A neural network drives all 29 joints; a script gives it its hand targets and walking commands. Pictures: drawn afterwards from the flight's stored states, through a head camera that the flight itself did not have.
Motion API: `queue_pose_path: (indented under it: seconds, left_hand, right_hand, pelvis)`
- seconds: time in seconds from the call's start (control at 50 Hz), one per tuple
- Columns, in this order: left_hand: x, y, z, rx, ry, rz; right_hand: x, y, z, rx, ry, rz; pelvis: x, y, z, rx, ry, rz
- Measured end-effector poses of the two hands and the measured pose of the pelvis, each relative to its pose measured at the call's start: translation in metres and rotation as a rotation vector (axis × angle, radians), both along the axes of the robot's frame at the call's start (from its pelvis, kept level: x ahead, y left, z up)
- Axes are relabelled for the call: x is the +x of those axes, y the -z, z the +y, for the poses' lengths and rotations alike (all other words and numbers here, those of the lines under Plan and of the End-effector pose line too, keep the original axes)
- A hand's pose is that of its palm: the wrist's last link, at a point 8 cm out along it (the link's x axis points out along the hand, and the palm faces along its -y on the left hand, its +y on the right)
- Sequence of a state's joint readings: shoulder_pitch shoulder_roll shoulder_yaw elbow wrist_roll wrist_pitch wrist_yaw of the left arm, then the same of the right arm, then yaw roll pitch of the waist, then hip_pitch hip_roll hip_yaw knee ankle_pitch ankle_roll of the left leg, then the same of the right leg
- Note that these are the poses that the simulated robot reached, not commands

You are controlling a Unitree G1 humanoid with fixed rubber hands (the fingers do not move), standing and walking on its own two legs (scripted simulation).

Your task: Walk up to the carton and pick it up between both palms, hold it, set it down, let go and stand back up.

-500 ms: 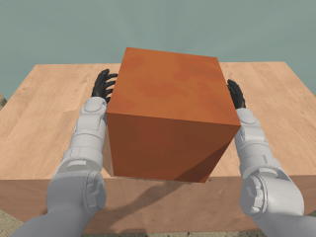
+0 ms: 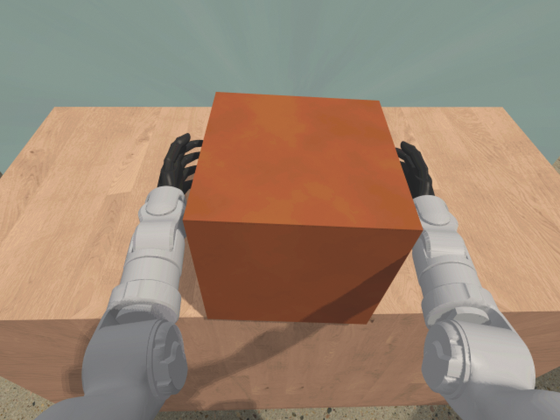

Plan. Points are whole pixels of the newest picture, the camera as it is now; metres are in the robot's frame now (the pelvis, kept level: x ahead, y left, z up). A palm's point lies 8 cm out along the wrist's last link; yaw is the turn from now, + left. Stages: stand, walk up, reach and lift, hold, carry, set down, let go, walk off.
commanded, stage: set down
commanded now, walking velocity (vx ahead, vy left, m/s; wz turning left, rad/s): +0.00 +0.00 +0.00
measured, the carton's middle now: (292, 210) +0.41 -0.04 +0.06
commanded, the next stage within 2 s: none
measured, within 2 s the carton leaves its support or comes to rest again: neither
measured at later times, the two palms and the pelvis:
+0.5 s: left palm (169, 195) +0.41 +0.15 +0.11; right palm (412, 194) +0.38 -0.21 +0.11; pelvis +0.00 +0.00 +0.00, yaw +0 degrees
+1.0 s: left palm (169, 196) +0.41 +0.15 +0.11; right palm (412, 195) +0.38 -0.21 +0.11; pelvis +0.00 +0.01 +0.00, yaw -1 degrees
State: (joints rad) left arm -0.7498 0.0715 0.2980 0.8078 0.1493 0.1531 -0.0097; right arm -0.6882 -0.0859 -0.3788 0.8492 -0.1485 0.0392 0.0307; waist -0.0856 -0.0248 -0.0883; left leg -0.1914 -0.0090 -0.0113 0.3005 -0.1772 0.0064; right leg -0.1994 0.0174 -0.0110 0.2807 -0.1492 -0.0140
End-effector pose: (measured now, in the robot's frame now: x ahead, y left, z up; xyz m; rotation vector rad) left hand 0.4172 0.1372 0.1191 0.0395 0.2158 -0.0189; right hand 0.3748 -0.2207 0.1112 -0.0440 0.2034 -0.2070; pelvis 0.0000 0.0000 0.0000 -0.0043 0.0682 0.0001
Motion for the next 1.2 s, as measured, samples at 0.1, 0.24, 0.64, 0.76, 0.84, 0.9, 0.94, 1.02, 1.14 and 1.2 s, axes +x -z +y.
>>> queue_pose_path:
  seconds: [0.1,0.24,0.64,0.76,0.84,0.9,0.94,1.02,1.14,1.2]
  left_hand:
    - [0.001,-0.002,-0.002,0.005,-0.002,0.004]
    - [0.0,-0.004,-0.002,0.009,-0.005,0.003]
    - [-0.005,0.011,0.009,0.001,-0.003,0.015]
    - [-0.006,0.011,0.009,-0.002,-0.004,0.015]
    - [-0.006,0.012,0.009,-0.006,-0.004,0.015]
    - [-0.006,0.012,0.009,-0.005,-0.004,0.015]
    - [-0.006,0.012,0.009,-0.005,-0.004,0.015]
    - [-0.006,0.011,0.009,-0.003,-0.003,0.015]
    - [-0.006,0.012,0.009,-0.001,-0.002,0.016]
    - [-0.005,0.013,0.009,0.011,-0.008,0.019]
  right_hand:
    - [0.001,0.0,-0.002,0.008,-0.009,-0.002]
    - [0.001,0.0,-0.003,0.001,-0.013,-0.009]
    - [0.001,0.0,0.006,-0.023,-0.034,-0.043]
    - [0.001,0.001,0.006,-0.018,-0.035,-0.05]
    - [0.001,0.001,0.006,-0.024,-0.034,-0.054]
    - [0.001,0.001,0.006,-0.023,-0.033,-0.057]
    - [0.001,0.001,0.006,-0.02,-0.032,-0.06]
    - [0.0,0.002,0.006,-0.015,-0.034,-0.066]
    - [0.0,0.003,0.006,-0.012,-0.03,-0.077]
    - [0.0,0.006,0.006,-0.003,-0.023,-0.084]
  pelvis:
    - [0.001,0.0,0.002,0.0,0.006,-0.004]
    - [0.001,0.0,0.0,-0.001,0.008,-0.015]
    - [0.002,-0.001,0.004,0.001,0.003,-0.026]
    - [0.002,-0.001,0.006,0.0,0.006,-0.035]
    - [0.001,-0.001,0.006,-0.001,0.008,-0.036]
    - [0.0,-0.001,0.006,0.0,0.008,-0.037]
    - [0.0,-0.001,0.006,0.0,0.008,-0.036]
    - [0.0,-0.001,0.005,0.0,0.01,-0.036]
    - [-0.001,-0.001,0.004,0.001,0.01,-0.038]
    - [-0.003,-0.001,0.004,0.002,0.014,-0.038]
